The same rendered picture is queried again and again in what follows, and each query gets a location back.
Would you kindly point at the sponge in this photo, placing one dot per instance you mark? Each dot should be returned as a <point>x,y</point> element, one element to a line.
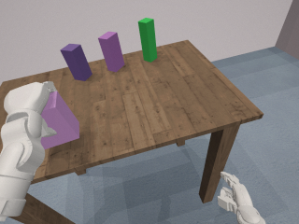
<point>60,118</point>

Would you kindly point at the right robot hand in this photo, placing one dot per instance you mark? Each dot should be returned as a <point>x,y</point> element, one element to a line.
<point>231,199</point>

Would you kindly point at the robot left forearm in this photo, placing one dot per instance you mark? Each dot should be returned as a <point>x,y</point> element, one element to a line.
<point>21,155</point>

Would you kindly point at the left robot hand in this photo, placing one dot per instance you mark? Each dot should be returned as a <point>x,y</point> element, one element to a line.
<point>33,96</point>

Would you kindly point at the robot right forearm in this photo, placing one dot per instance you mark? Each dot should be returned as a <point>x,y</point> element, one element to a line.
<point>246,214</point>

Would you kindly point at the table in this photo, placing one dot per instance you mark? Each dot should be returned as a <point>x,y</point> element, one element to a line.
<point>143,106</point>

